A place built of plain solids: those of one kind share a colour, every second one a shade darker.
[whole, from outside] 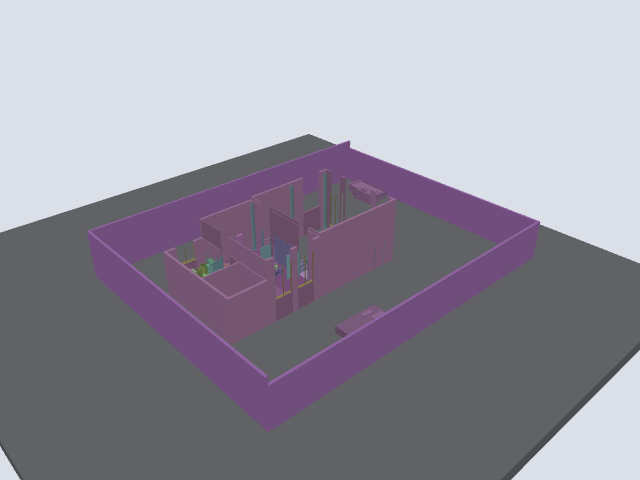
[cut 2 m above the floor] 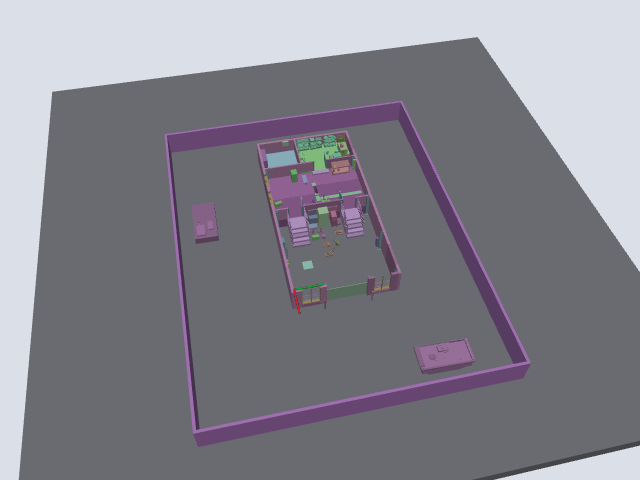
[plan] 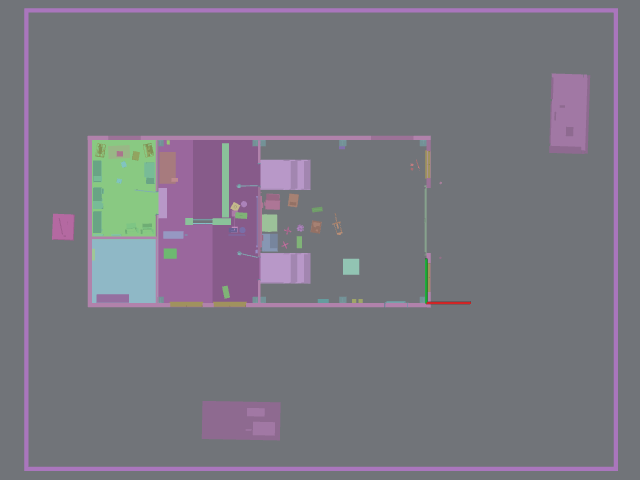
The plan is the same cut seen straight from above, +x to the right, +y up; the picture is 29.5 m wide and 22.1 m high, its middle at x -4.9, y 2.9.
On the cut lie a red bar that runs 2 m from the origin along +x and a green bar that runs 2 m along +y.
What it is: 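A firm's repair and maintenance workshop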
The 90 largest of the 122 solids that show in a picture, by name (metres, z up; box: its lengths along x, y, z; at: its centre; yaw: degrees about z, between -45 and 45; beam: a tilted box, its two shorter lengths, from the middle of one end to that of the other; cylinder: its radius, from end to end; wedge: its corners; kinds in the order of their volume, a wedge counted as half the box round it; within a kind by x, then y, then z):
{
 "yard_bound_1": {"box": [0.2, 21.31, 4.07], "at": [-18.42, 2.92, 1.99]},
 "yard_bound_2": {"box": [27.34, 0.2, 3.37], "at": [-4.85, -7.64, 1.64]},
 "yard_bound_3": {"box": [27.34, 0.2, 4.07], "at": [-4.85, 13.47, 1.99]},
 "yard_bound_4": {"box": [0.2, 21.31, 3.37], "at": [8.72, 2.92, 1.64]},
 "wall_1": {"box": [0.2, 3.2, 3.67], "at": [-15.5, 1.4, 1.78]},
 "wall_2": {"box": [0.2, 4.7, 3.67], "at": [-15.5, 5.35, 1.78]},
 "wall_3": {"box": [0.96, 0.2, 3.67], "at": [-15.12, 7.6, 1.78]},
 "wall_4": {"box": [3.2, 0.2, 3.67], "at": [-14.0, -0.1, 1.78]},
 "wall_5": {"box": [3.0, 0.06, 3.67], "at": [-13.9, 2.97, 1.78]},
 "wall_6": {"box": [3.0, 0.06, 3.67], "at": [-13.9, 3.03, 1.78]},
 "wall_7": {"box": [1.51, 0.2, 2.17], "at": [-13.9, 7.6, 1.03]},
 "wall_8": {"box": [0.76, 0.2, 3.67], "at": [-12.78, 7.6, 1.78]},
 "wall_9": {"box": [0.06, 3.0, 3.67], "at": [-12.43, 1.5, 1.78]},
 "wall_10": {"box": [0.06, 1.05, 3.67], "at": [-12.43, 3.53, 1.78]},
 "wall_11": {"box": [0.06, 2.35, 3.67], "at": [-12.43, 6.32, 1.78]},
 "wall_12": {"box": [0.06, 3.06, 5.2], "at": [-12.37, 1.53, 2.55]},
 "wall_13": {"box": [0.06, 1.11, 5.2], "at": [-12.37, 3.5, 2.55]},
 "wall_14": {"box": [0.06, 2.35, 5.2], "at": [-12.37, 6.32, 2.55]},
 "wall_15": {"box": [0.61, 0.2, 5.2], "at": [-12.1, -0.1, 2.55]},
 "wall_16": {"box": [1.51, 0.2, 1.8], "at": [-11.05, -0.1, 0.85]},
 "wall_17": {"box": [0.51, 0.2, 5.2], "at": [-10.05, -0.1, 2.55]},
 "wall_18": {"box": [4.7, 0.2, 5.2], "at": [-10.05, 7.6, 2.55]},
 "wall_19": {"box": [1.51, 0.2, 1.8], "at": [-9.05, -0.1, 0.85]},
 "wall_20": {"box": [0.61, 0.2, 5.2], "at": [-8.0, -0.1, 2.55]},
 "wall_21": {"box": [0.06, 1.05, 5.2], "at": [-7.73, 0.53, 2.55]},
 "wall_22": {"box": [0.06, 3.21, 5.2], "at": [-7.73, 3.75, 2.55]},
 "wall_23": {"box": [0.06, 1.05, 5.2], "at": [-7.73, 6.97, 2.55]},
 "wall_24": {"box": [0.06, 1.05, 5.45], "at": [-7.67, 0.53, 2.67]},
 "wall_25": {"box": [0.06, 3.21, 5.45], "at": [-7.67, 3.75, 2.67]},
 "wall_26": {"box": [0.06, 1.05, 5.45], "at": [-7.67, 6.97, 2.67]},
 "wall_27": {"box": [5.16, 0.2, 5.45], "at": [-5.12, 7.6, 2.67]},
 "wall_28": {"box": [7.9, 0.2, 5.45], "at": [-3.75, -0.1, 2.67]},
 "wall_29": {"box": [1.96, 0.2, 2.25], "at": [-1.57, 7.6, 1.07]},
 "wall_30": {"box": [0.81, 0.2, 5.45], "at": [-0.2, 7.6, 2.67]},
 "wall_31": {"box": [0.2, 0.71, 5.45], "at": [0.1, 0.15, 2.67]},
 "wall_32": {"box": [0.2, 1.36, 0.4], "at": [0.1, 1.18, 0.15]},
 "wall_33": {"box": [0.2, 0.46, 5.45], "at": [0.1, 2.08, 2.67]},
 "wall_34": {"box": [0.2, 0.46, 5.45], "at": [0.1, 5.53, 2.67]},
 "wall_35": {"box": [0.2, 1.26, 0.4], "at": [0.1, 6.38, 0.15]},
 "wall_36": {"box": [0.2, 0.71, 5.45], "at": [0.1, 7.35, 2.67]},
 "raised_floor_hall_1": {"box": [1.72, 7.63, 0.9], "at": [-11.61, 3.75, 0.4]},
 "raised_floor_hall_2": {"box": [0.9, 3.69, 0.9], "at": [-10.3, 1.78, 0.4]},
 "raised_floor_hall_3": {"box": [0.9, 3.69, 0.9], "at": [-10.3, 5.72, 0.4]},
 "raised_floor_hall_4": {"box": [2.21, 7.63, 0.9], "at": [-8.74, 3.75, 0.4]},
 "raised_floor_hall_5": {"box": [0.07, 1.09, 0.9], "at": [-7.67, 1.6, 0.4]},
 "raised_floor_hall_6": {"box": [0.07, 1.09, 0.9], "at": [-7.67, 5.9, 0.4]},
 "raised_floor_stores_1": {"box": [3.13, 4.63, 1.07], "at": [-13.9, 5.25, 0.48]},
 "beyond_skip_1": {"box": [3.6, 1.76, 0.55], "at": [-8.53, -5.42, 0.98], "yaw": -1.1},
 "beyond_skip_2": {"box": [1.02, 0.62, 0.1], "at": [-7.48, -5.79, 1.32], "yaw": -1.1},
 "beyond_skip_3": {"box": [0.39, 0.6, 0.15], "at": [6.17, 8.69, 1.22], "yaw": -1.8},
 "beyond_skip_4": {"box": [1.47, 0.33, 0.12], "at": [6.39, 7.05, 1.18], "yaw": -1.8},
 "beyond_skip_5": {"box": [1.67, 3.38, 0.51], "at": [6.59, 8.71, 0.86], "yaw": -1.8},
 "beyond_skip_6": {"box": [1.3, 2.25, 1.05], "at": [6.6, 8.73, 0.47], "yaw": -1.8},
 "beyond_skip_7": {"box": [0.12, 3.6, 0.12], "at": [7.42, 8.69, 1.18], "yaw": -1.8},
 "raised_floor_wash_1": {"box": [3.13, 3.13, 0.9], "at": [-13.9, 1.5, 0.4]},
 "door_landing_1": {"box": [0.4, 1.4, 0.22], "at": [-12.14, 4.6, 0.91]},
 "door_landing_2": {"box": [1.1, 1.4, 0.9], "at": [-7.09, 1.6, 0.4]},
 "door_landing_3": {"box": [1.1, 1.4, 0.9], "at": [-7.09, 5.9, 0.4]},
 "door_landing_4": {"box": [0.32, 1.4, 0.73], "at": [-6.4, 1.6, 0.32]},
 "door_landing_5": {"box": [0.32, 1.4, 0.73], "at": [-6.4, 5.9, 0.32]},
 "door_landing_6": {"box": [0.32, 1.4, 0.56], "at": [-6.1, 1.6, 0.23]},
 "door_landing_7": {"box": [0.32, 1.4, 0.56], "at": [-6.1, 5.9, 0.23]},
 "door_landing_8": {"box": [0.32, 1.4, 0.39], "at": [-5.8, 1.6, 0.14]},
 "door_landing_9": {"box": [0.32, 1.4, 0.39], "at": [-5.8, 5.9, 0.14]},
 "door_landing_10": {"box": [0.32, 1.4, 0.22], "at": [-5.5, 1.6, 0.06]},
 "door_landing_11": {"box": [0.32, 1.4, 0.22], "at": [-5.5, 5.9, 0.06]},
 "cage_trolley_1": {"box": [0.7, 0.78, 1.67], "at": [-7.22, 3.68, 0.79]},
 "wash_basin_1": {"box": [1.5, 0.4, 0.85], "at": [-14.44, 0.2, 1.23]},
 "crate_1": {"box": [1.0, 0.6, 0.65], "at": [-14.15, 6.95, 1.29], "yaw": 2.9},
 "roll_cab_1": {"box": [0.66, 0.42, 0.39], "at": [-7.08, 4.51, 0.98], "yaw": -1.9},
 "roll_cab_2": {"box": [0.68, 0.46, 0.67], "at": [-7.08, 4.53, 0.45], "yaw": -1.9},
 "cage_trolley_empty_1": {"box": [0.73, 0.81, 0.22], "at": [-7.22, 2.78, 0.06]},
 "cage_trolley_empty_2": {"box": [0.36, 0.67, 0.6], "at": [-7.03, 2.86, 1.0]},
 "caution_board_1": {"box": [0.6, 0.48, 0.95], "at": [-11.79, 2.28, 1.27]},
 "fitters_bench_1": {"box": [0.74, 1.47, 0.1], "at": [-11.92, 6.22, 1.68]},
 "fitters_bench_2": {"box": [0.69, 1.44, 0.15], "at": [-11.91, 6.22, 1.0]},
 "sectional_door_1": {"box": [0.042, 3.08, 1.37], "at": [-0.01, 3.8, 0.64]},
 "toolbox_1": {"box": [0.27, 0.57, 0.36], "at": [-9.22, 0.5, 0.98], "yaw": 12.2},
 "toolbox_2": {"box": [0.55, 0.28, 0.31], "at": [-8.53, 4.03, 0.95], "yaw": -3.6},
 "toolbox_3": {"box": [0.25, 0.56, 0.4], "at": [-5.85, 2.8, 0.15], "yaw": -0.1},
 "door_leaf_1": {"box": [0.99, 0.044, 1.37], "at": [-8.26, 5.39, 1.49], "yaw": 1.3},
 "door_leaf_2": {"box": [0.99, 0.044, 2.14], "at": [-8.25, 2.21, 1.87], "yaw": -12.6},
 "shop_shutter_1": {"box": [0.027, 2.2, 2.35], "at": [-7.78, 3.75, 1.98]},
 "beyond_stillage_1": {"box": [0.98, 1.18, 0.08], "at": [-16.72, 3.49, 0.14], "yaw": -2.3},
 "wall_board_1": {"box": [0.51, 0.21, 0.7], "at": [-9.25, 7.4, 2.35]},
 "shelving_bay_1": {"box": [0.48, 0.69, 0.22], "at": [-12.75, 6.13, 1.91]},
 "bay_shutter_1": {"box": [0.07, 2.36, 0.39], "at": [-7.6, 3.75, 1.25]},
 "distribution_board_1": {"box": [0.5, 0.18, 0.7], "at": [-4.75, 0.09, 1.5]},
 "trench_plates_1": {"box": [0.32, 3.43, 0.05], "at": [-9.25, 5.65, 0.83]},
 "lifted_covers_1": {"box": [0.93, 0.36, 0.11], "at": [-11.65, 3.13, 0.85]}
}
